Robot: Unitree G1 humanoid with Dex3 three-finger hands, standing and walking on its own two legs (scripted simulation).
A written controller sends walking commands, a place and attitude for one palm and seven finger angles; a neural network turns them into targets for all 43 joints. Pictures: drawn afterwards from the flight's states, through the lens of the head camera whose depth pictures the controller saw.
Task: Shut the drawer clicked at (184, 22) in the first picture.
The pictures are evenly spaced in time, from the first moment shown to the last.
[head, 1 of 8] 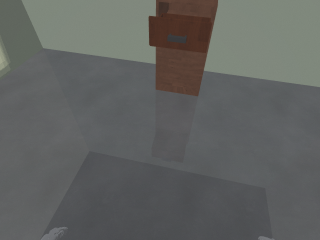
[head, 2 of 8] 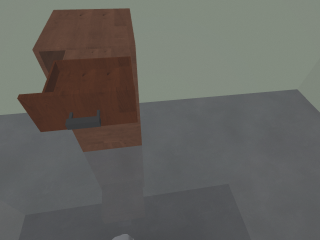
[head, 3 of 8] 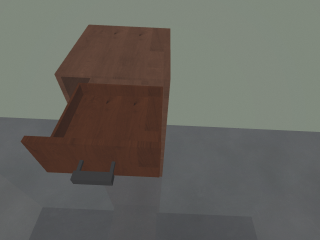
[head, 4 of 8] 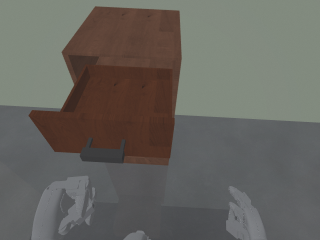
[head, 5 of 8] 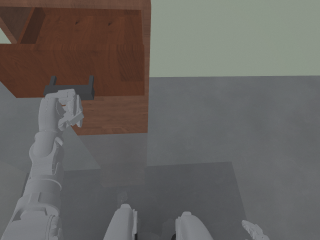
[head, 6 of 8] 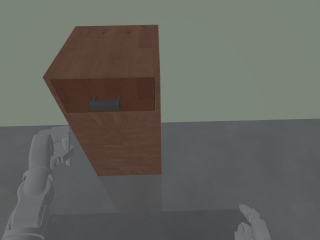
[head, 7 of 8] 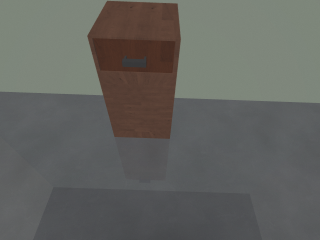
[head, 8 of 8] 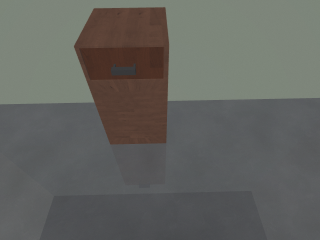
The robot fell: no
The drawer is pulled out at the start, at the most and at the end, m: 0.30 0.30 0.00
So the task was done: yes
